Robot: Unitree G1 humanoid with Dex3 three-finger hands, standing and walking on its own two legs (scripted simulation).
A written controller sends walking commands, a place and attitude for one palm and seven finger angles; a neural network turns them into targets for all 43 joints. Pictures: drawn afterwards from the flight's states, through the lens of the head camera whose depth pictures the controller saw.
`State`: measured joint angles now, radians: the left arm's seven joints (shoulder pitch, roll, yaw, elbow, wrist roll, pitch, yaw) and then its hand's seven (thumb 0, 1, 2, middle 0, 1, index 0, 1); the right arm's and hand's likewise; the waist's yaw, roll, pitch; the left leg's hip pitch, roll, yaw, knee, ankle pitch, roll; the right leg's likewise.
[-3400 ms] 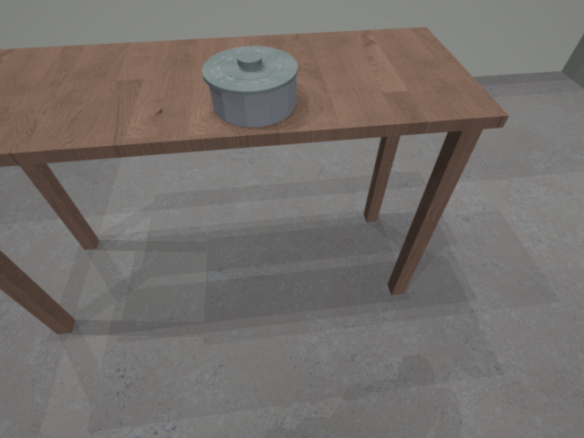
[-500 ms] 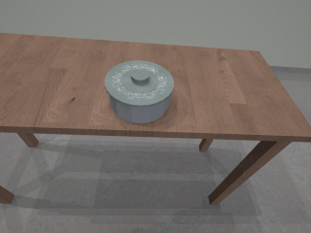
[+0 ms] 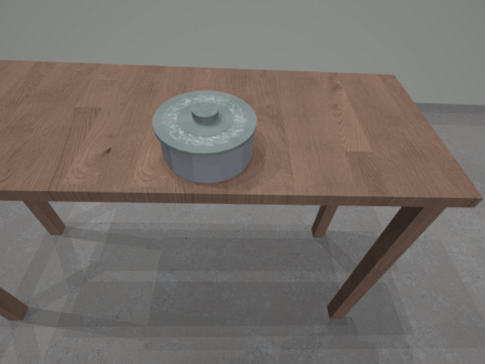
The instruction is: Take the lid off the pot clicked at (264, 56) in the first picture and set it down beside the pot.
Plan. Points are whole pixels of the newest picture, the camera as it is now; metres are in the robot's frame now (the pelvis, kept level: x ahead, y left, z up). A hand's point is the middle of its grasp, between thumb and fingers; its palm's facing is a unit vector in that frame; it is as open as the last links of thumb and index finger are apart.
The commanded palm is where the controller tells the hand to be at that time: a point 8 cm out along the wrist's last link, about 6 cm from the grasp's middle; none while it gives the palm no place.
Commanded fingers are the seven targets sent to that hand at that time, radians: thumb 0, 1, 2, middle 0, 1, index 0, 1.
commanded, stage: look again from close up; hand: left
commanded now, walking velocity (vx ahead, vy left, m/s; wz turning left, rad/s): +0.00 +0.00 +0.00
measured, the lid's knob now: (205, 111) +0.51 +0.10 +0.15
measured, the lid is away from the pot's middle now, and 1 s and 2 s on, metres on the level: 0.00 0.00 0.00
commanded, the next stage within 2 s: lift the closed hand beside the body in 0.70 s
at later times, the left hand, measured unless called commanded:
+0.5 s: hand out of the picture +0.03 +0.20 -0.19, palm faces +0.01 -0.98 -0.19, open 7.3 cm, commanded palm none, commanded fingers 0.00 0.90 0.90 -0.20 -0.30 -0.20 -0.30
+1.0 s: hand (110, 363) +0.14 +0.22 -0.07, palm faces +0.22 -0.94 -0.27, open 6.6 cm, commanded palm +0.10 +0.26 -0.01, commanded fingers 0.00 0.90 0.90 -0.68 -0.83 -0.68 -0.83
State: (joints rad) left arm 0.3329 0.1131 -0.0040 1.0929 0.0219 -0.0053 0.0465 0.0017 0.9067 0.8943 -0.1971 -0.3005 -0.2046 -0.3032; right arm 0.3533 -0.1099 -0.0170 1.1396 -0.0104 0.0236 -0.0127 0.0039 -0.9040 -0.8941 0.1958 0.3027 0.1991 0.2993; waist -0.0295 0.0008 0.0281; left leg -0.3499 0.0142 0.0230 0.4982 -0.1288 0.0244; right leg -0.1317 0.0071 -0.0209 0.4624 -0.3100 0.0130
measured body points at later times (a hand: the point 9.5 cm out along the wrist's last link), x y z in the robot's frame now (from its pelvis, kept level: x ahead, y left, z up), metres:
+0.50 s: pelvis +0.02 +0.03 -0.01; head +0.02 +0.05 +0.44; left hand +0.03 +0.26 -0.17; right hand +0.08 -0.21 -0.14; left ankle +0.09 +0.10 -0.73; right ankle -0.04 -0.13 -0.73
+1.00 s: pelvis +0.00 +0.02 +0.00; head +0.01 +0.03 +0.45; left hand +0.13 +0.27 -0.05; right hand +0.12 -0.21 -0.11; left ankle +0.09 +0.10 -0.73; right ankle -0.04 -0.13 -0.73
